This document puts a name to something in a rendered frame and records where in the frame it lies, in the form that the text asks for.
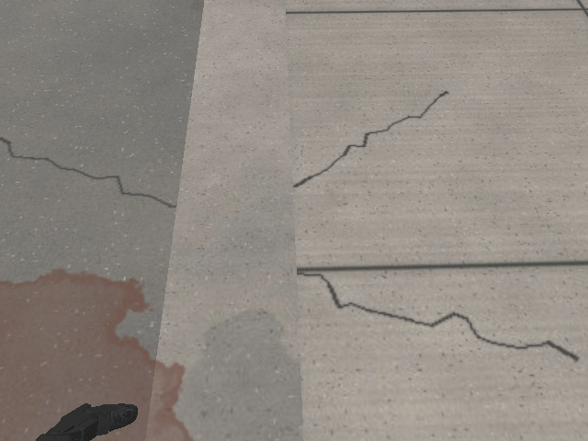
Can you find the robot left hand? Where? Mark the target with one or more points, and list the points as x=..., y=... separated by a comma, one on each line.
x=86, y=422

